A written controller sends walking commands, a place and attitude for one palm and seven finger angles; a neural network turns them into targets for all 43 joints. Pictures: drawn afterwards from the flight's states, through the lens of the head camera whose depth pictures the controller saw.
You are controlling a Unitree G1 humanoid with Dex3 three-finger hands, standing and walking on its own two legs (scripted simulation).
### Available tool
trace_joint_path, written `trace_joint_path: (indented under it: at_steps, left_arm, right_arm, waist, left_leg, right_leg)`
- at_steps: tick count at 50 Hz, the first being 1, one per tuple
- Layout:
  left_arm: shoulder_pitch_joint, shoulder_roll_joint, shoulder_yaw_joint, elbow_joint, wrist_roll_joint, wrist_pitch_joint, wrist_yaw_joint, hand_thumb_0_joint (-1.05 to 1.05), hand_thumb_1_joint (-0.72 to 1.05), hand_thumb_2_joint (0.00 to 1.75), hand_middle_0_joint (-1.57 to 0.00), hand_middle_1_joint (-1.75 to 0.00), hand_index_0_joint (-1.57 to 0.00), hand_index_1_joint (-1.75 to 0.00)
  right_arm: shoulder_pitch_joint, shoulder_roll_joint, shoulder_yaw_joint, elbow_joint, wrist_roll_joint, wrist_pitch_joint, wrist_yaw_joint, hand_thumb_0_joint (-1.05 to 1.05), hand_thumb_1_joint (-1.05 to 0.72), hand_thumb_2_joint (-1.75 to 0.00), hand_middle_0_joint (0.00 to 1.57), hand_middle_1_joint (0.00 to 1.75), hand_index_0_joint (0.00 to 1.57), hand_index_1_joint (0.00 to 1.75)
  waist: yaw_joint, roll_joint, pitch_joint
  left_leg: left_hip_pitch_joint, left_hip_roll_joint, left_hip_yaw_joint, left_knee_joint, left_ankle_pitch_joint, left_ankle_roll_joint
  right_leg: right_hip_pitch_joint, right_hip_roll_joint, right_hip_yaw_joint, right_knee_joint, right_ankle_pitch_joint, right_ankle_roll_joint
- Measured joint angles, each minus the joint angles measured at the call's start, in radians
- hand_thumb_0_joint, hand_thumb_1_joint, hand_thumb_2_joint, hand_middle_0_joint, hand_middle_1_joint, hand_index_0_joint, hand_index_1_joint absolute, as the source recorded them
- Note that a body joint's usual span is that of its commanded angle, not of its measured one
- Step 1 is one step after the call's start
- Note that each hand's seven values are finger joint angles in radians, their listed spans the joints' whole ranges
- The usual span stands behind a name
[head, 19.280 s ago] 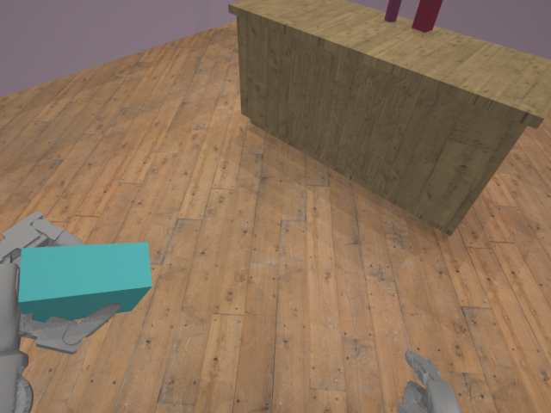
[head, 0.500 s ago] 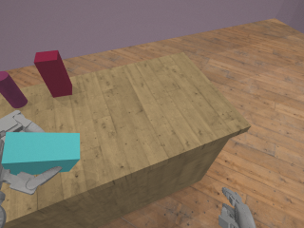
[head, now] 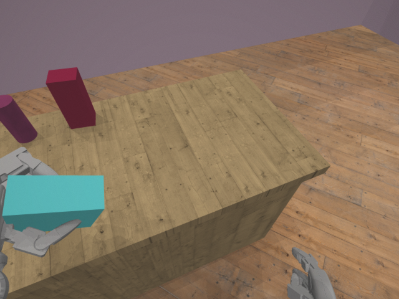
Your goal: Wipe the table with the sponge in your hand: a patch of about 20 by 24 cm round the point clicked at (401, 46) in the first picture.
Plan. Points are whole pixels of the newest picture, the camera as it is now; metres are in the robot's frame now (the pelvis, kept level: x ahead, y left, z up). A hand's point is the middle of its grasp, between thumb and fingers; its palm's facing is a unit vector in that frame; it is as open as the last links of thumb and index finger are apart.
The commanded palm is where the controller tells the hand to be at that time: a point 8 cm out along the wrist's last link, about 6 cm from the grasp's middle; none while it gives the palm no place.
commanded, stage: shuffle to correct the standing spot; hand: left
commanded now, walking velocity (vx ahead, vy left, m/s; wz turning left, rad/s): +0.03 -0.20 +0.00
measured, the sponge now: (69, 205) +0.23 +0.21 +0.14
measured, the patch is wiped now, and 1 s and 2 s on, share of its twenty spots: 0.00 0.00 0.00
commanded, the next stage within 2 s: come to a stop and stand still in 0.42 s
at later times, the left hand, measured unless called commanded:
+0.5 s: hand (42, 201) +0.22 +0.24 +0.16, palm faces +0.29 -0.86 -0.42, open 9.4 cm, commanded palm +0.16 +0.28 +0.18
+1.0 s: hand out of the picture +0.20 +0.28 +0.17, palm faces +0.35 -0.83 -0.43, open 9.4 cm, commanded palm +0.14 +0.31 +0.18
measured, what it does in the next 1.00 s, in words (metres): stands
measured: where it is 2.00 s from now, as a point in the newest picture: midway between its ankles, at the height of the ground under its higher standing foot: outside the picture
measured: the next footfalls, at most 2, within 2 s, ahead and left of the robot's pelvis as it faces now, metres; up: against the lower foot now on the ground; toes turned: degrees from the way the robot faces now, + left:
none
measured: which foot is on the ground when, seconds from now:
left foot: down 0.00-1.00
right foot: down 0.00-1.00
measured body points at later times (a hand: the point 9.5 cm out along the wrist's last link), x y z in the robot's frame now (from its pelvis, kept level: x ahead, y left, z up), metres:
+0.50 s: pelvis +0.00 +0.00 +0.00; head +0.03 +0.01 +0.45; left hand +0.20 +0.28 +0.18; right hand +0.18 -0.23 -0.08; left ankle +0.03 +0.17 -0.73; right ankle +0.01 -0.06 -0.73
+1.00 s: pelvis -0.02 +0.03 +0.00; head +0.01 +0.05 +0.45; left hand +0.17 +0.32 +0.20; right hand +0.15 -0.18 -0.07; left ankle +0.01 +0.13 -0.73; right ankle +0.01 -0.06 -0.73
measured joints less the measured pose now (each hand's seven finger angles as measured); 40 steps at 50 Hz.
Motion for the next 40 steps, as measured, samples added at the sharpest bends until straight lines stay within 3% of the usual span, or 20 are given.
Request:
trace_joint_path:
  at_steps: [28, 30, 32, 34, 36, 39, 40]
  left_arm:
    - [0.009, 0.003, -0.004, -0.009, -0.007, 0.006, 0.0, -0.01, -0.43, 1.02, -0.8, -1.38, -0.8, -1.38]
    - [-0.122, 0.081, 0.019, 0.057, 0.047, -0.026, -0.058, -0.01, -0.43, 1.02, -0.81, -1.38, -0.81, -1.38]
    - [-0.224, 0.123, 0.072, 0.142, 0.047, -0.074, -0.06, -0.01, -0.43, 1.02, -0.81, -1.38, -0.81, -1.38]
    - [-0.249, 0.1, 0.115, 0.179, 0.036, -0.09, -0.037, -0.01, -0.43, 1.02, -0.81, -1.38, -0.81, -1.38]
    - [-0.232, 0.053, 0.116, 0.167, 0.026, -0.1, -0.019, -0.01, -0.43, 1.02, -0.8, -1.38, -0.8, -1.38]
    - [-0.16, -0.034, 0.043, 0.106, 0.031, -0.112, -0.009, -0.01, -0.43, 1.02, -0.8, -1.39, -0.8, -1.39]
    - [-0.132, -0.049, 0.013, 0.085, 0.04, -0.115, -0.014, -0.01, -0.43, 1.02, -0.8, -1.39, -0.8, -1.39]
  right_arm:
    - [-0.011, -0.004, -0.003, -0.003, 0.001, 0.009, -0.002, 0.01, -0.91, -0.9, 0.2, 0.3, 0.21, 0.3]
    - [0.017, 0.007, -0.025, 0.018, -0.016, -0.042, -0.013, 0.01, -0.91, -0.9, 0.2, 0.3, 0.2, 0.3]
    - [0.02, 0.005, -0.021, 0.033, -0.015, -0.057, -0.006, 0.01, -0.91, -0.9, 0.2, 0.3, 0.2, 0.3]
    - [0.019, -0.014, -0.017, 0.023, -0.013, -0.073, 0.008, 0.01, -0.91, -0.9, 0.2, 0.3, 0.21, 0.3]
    - [0.019, -0.027, -0.022, 0.018, -0.014, -0.092, 0.017, 0.01, -0.91, -0.9, 0.2, 0.3, 0.21, 0.3]
    - [0.011, -0.032, -0.028, 0.011, -0.015, -0.106, 0.029, 0.01, -0.91, -0.9, 0.2, 0.3, 0.21, 0.3]
    - [0.011, -0.028, -0.028, 0.008, -0.017, -0.109, 0.03, 0.01, -0.91, -0.9, 0.2, 0.3, 0.2, 0.3]
  waist:
    - [-0.001, -0.003, 0.001]
    - [0.048, -0.019, 0.017]
    - [0.074, -0.042, 0.029]
    - [0.076, -0.04, 0.039]
    - [0.059, -0.042, 0.046]
    - [0.044, -0.059, 0.059]
    - [0.037, -0.063, 0.059]
  left_leg:
    - [0.0, -0.004, -0.004, 0.01, -0.009, -0.002]
    - [-0.015, -0.003, 0.013, 0.043, 0.002, 0.031]
    - [-0.033, -0.026, 0.035, 0.099, -0.014, 0.052]
    - [-0.01, -0.049, 0.066, 0.06, -0.005, 0.07]
    - [0.024, -0.062, 0.084, -0.004, -0.031, 0.071]
    - [0.037, -0.096, 0.113, -0.024, 0.006, 0.09]
    - [0.035, -0.106, 0.116, -0.021, 0.006, 0.096]
  right_leg:
    - [0.002, -0.004, -0.004, 0.011, -0.012, 0.002]
    - [0.006, -0.004, -0.008, 0.002, -0.004, 0.005]
    - [-0.002, -0.005, 0.002, -0.004, 0.01, 0.002]
    - [-0.009, -0.001, 0.022, -0.005, 0.021, 0.007]
    - [-0.022, -0.015, 0.035, 0.019, 0.014, 0.023]
    - [-0.053, -0.053, 0.061, 0.09, -0.006, 0.094]
    - [-0.053, -0.063, 0.063, 0.096, -0.022, 0.102]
